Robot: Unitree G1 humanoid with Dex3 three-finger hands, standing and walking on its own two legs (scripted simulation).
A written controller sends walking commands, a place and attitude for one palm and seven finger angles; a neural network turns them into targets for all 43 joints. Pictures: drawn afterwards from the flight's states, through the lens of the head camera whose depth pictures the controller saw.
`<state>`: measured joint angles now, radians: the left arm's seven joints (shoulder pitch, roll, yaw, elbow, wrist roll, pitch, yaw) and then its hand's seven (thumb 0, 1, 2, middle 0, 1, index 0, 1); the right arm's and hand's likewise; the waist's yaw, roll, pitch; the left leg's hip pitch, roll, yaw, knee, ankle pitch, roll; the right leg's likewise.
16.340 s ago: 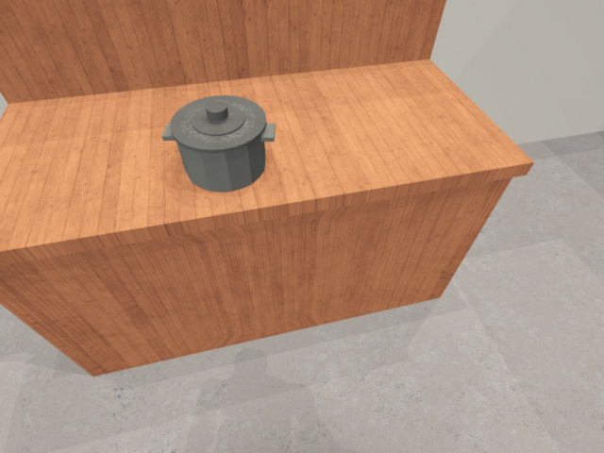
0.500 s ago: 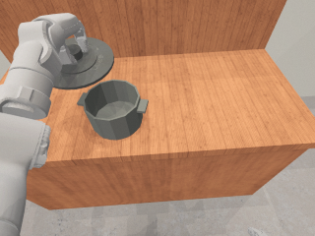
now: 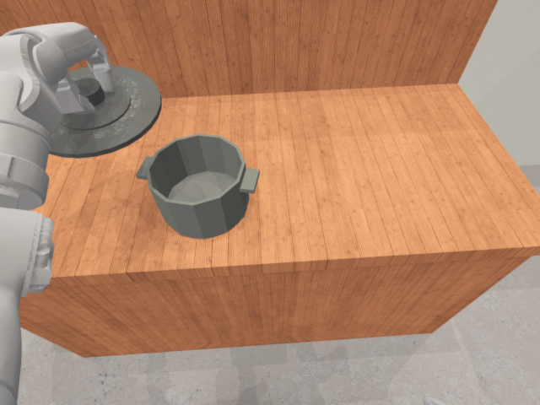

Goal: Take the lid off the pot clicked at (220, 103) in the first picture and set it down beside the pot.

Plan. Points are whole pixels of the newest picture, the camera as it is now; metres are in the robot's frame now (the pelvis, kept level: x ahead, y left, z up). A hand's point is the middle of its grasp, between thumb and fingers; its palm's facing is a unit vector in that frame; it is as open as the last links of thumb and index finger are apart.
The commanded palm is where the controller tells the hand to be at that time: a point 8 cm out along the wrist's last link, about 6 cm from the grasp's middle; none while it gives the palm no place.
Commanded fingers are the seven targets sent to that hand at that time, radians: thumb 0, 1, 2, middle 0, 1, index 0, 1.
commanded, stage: move the lid sideways beside the pot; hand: left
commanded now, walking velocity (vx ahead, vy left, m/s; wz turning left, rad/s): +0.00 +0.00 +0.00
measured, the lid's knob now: (87, 92) +0.51 +0.25 +0.20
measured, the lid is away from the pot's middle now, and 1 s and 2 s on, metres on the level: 0.12 0.23 0.22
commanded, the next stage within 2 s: lower the lid onto the table in 1.04 s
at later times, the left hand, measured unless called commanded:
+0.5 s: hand (37, 97) +0.47 +0.29 +0.22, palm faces -0.29 -0.08 -0.95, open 7.2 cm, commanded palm +0.47 +0.30 +0.29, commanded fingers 0.00 0.78 0.87 -0.90 -1.08 -0.84 -1.04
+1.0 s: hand out of the picture +0.45 +0.34 +0.22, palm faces -0.29 -0.09 -0.95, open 7.2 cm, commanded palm +0.47 +0.35 +0.29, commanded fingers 0.00 0.78 0.87 -0.90 -1.08 -0.84 -1.04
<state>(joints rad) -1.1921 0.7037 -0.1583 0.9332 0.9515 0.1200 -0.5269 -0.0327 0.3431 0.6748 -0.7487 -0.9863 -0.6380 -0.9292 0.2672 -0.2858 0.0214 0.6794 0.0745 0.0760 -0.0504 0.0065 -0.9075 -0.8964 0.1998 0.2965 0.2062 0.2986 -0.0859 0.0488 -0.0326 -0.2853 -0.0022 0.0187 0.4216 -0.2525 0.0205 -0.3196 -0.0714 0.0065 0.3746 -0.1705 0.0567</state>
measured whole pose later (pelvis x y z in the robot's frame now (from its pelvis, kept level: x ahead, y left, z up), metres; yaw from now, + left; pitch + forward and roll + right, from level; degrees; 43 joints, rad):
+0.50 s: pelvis +0.00 +0.00 +0.00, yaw +0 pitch +7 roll -1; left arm -1.18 0.82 -0.09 0.97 0.97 0.04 -0.55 -0.04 0.34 0.67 -0.75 -0.99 -0.64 -0.93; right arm 0.27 -0.30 0.02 0.68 0.09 0.11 -0.06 0.01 -0.91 -0.90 0.20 0.30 0.21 0.30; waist -0.09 0.04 -0.02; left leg -0.30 0.01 0.01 0.44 -0.26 0.02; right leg -0.32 -0.06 0.00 0.36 -0.16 0.06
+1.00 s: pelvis +0.01 +0.00 +0.00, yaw +0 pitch +8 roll -2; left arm -1.16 0.93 -0.04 1.00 0.97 -0.04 -0.56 -0.04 0.35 0.67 -0.75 -0.99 -0.63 -0.93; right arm 0.26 -0.30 0.03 0.69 0.09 0.14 -0.07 0.00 -0.91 -0.90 0.20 0.30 0.21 0.30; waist -0.08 0.04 -0.01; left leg -0.33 0.01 0.00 0.47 -0.28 0.02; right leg -0.33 -0.06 -0.01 0.35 -0.17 0.06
